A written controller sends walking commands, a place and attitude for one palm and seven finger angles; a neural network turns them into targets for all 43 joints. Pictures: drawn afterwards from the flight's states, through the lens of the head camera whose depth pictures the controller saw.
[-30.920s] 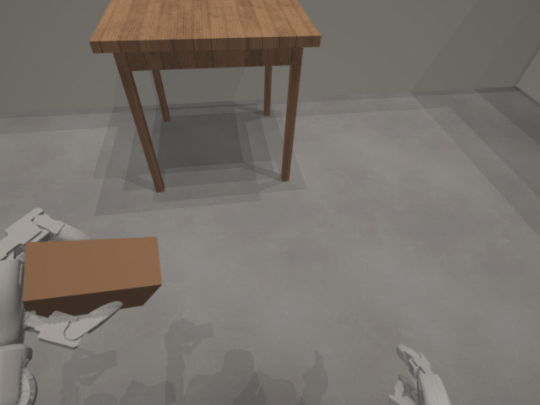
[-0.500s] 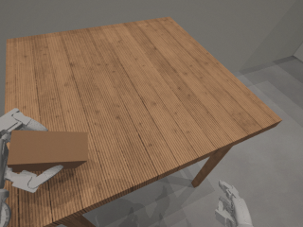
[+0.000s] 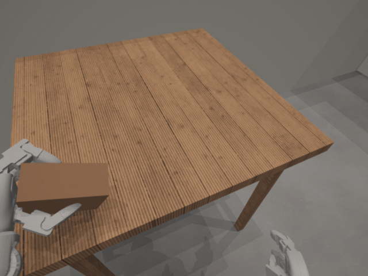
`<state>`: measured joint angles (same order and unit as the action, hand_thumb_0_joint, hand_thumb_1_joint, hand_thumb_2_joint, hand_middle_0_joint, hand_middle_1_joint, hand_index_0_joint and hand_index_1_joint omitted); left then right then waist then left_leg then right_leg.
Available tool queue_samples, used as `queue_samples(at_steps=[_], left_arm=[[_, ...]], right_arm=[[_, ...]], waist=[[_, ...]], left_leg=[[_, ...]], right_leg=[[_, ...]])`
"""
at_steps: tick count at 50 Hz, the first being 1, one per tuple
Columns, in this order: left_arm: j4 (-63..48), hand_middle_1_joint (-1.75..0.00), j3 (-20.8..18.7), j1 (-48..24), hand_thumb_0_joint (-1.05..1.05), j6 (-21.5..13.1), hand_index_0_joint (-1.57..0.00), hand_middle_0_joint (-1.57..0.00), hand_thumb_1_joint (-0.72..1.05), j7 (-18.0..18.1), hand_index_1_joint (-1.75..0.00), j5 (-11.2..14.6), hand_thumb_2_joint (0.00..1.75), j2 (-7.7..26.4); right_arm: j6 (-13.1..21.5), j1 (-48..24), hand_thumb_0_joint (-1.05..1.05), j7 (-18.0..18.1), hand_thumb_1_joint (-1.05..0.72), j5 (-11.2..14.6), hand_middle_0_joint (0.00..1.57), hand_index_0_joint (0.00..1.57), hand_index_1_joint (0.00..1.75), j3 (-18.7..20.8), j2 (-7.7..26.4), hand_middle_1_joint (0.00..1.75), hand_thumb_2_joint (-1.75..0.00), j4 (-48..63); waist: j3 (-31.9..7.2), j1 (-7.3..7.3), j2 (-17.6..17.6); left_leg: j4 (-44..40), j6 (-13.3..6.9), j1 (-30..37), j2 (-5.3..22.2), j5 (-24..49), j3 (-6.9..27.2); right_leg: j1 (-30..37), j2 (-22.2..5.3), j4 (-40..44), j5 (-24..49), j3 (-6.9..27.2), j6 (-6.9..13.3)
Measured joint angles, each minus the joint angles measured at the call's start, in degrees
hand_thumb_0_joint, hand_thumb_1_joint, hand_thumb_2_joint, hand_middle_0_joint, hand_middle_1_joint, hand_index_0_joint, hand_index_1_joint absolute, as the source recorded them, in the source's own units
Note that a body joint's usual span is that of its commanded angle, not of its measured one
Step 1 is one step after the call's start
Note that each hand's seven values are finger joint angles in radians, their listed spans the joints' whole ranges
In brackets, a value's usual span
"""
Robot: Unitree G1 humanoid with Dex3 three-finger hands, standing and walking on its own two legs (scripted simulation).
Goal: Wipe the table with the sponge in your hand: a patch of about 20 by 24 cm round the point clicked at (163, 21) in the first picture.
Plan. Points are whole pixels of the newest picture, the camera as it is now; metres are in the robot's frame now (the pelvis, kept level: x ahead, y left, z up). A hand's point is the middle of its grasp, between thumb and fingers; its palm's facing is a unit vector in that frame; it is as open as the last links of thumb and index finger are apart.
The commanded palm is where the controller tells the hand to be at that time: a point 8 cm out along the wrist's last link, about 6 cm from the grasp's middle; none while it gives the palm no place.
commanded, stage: shuffle to correct the standing spot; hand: left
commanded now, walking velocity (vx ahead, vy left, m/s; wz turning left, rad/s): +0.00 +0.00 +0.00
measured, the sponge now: (77, 189) +0.23 +0.21 +0.12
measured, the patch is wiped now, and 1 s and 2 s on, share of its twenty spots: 0.00 0.00 0.00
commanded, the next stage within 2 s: come to a stop and stand still in 1.08 s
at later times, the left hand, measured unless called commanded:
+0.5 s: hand (72, 181) +0.23 +0.21 +0.15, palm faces +0.36 -0.86 -0.37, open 9.9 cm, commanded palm +0.17 +0.25 +0.17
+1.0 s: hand (107, 178) +0.23 +0.15 +0.16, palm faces +0.35 -0.86 -0.38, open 9.9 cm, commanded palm +0.18 +0.20 +0.17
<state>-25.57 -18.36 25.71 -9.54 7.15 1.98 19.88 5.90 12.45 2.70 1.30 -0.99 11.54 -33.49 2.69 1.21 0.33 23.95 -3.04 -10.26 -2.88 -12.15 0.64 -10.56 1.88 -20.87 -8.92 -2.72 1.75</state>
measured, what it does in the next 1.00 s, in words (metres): shifts its weight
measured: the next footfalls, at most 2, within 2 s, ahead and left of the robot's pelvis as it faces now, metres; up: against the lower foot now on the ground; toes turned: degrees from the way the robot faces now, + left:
none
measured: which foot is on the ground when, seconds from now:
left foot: down 0.00-1.00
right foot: down 0.00-1.00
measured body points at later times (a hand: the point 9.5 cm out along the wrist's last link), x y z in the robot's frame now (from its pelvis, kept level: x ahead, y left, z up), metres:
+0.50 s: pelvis +0.01 -0.03 +0.00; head +0.03 -0.02 +0.45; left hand +0.20 +0.25 +0.17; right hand +0.19 -0.26 -0.08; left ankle +0.01 +0.08 -0.74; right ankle +0.03 -0.10 -0.74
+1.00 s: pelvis +0.02 -0.09 -0.01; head +0.04 -0.08 +0.44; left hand +0.21 +0.20 +0.18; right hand +0.20 -0.33 -0.09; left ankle +0.01 +0.08 -0.74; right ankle +0.03 -0.10 -0.74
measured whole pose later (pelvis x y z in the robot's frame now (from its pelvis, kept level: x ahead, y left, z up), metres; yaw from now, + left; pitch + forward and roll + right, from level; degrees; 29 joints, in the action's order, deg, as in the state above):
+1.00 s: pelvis +0.02 -0.09 -0.01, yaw +1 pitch -1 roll +0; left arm -31.1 -20.2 28.3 -6.9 6.6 6.0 22.7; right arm 2.2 10.8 2.0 1.9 0.6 12.1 -32.4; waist 2.6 -0.6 1.4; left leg 29.5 1.7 -12.0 3.3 -17.1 2.3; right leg -11.5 7.6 -24.9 -13.5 -6.2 7.5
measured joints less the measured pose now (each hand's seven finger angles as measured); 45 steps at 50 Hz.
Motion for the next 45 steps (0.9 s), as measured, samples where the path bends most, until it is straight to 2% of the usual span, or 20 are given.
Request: queue_samples(at_steps=[18, 22, 32, 38, 45], left_arm=[[-0.5, -1.35, -0.8, -0.7, -0.01, 0.3, -0.77, -0.76, -0.49, -0.3, -1.34, 0.9, 1.03, 1.3], [-1.0, -1.35, -0.4, -0.1, -0.01, 0.8, -0.77, -0.76, -0.49, -0.4, -1.34, 1.2, 1.03, 1.2], [-2.9, -1.36, -0.9, 0.3, -0.01, 1.8, -0.77, -0.76, -0.49, -0.3, -1.34, 2.4, 1.03, 1.7], [-3.5, -1.36, -1.2, 0.2, -0.01, 2.4, -0.77, -0.76, -0.49, -0.6, -1.34, 3.1, 1.03, 1.8], [-4.6, -1.36, -1.2, 1.9, -0.01, 3.0, -0.77, -0.76, -0.49, -0.7, -1.34, 3.9, 1.03, 2.3]], right_arm=[[-0.4, -0.5, 0.02, -0.6, -0.9, -0.1, 0.2, 0.21, 0.3, 0.0, -0.6, 0.3, -0.9, 0.3], [-0.7, -0.5, 0.02, -0.7, -0.9, -0.1, 0.2, 0.21, 0.3, -0.1, -0.8, 0.3, -0.9, 0.4], [-1.3, -1.5, 0.02, -0.9, -0.9, 0.1, 0.2, 0.21, 0.3, 0.4, -0.6, 0.3, -0.9, 0.6], [-2.0, -2.5, 0.02, -1.1, -0.9, 0.3, 0.2, 0.21, 0.3, 0.9, -0.1, 0.3, -0.9, 1.4], [-3.1, -2.4, 0.02, -1.0, -0.9, 0.7, 0.2, 0.21, 0.3, 1.4, 0.3, 0.3, -0.9, 1.5]], waist=[[-0.6, -0.99, 1.3], [-0.6, -1.24, 1.4], [0.2, -0.5, 0.8], [0.2, -1.04, 0.0], [-0.1, -2.04, 0.4]], left_leg=[[-1.0, 1.5, 0.2, 1.0, 0.2, 0.2], [-1.0, 2.1, 0.1, 1.3, -0.1, 1.1], [1.3, 3.9, -0.5, 2.9, -2.2, 2.2], [3.4, 5.0, -1.2, 4.1, -3.6, 2.6], [6.4, 4.1, -2.3, 5.4, -4.9, 2.1]], right_leg=[[-0.4, 1.0, -0.2, -0.4, -0.2, 1.4], [-0.2, 1.3, -0.1, -0.9, -1.0, 2.0], [-0.3, 3.0, -1.3, -2.5, -2.1, 3.9], [-0.7, 4.2, -2.6, -3.5, -2.6, 5.2], [-1.0, 5.2, -4.1, -4.6, -3.2, 6.5]])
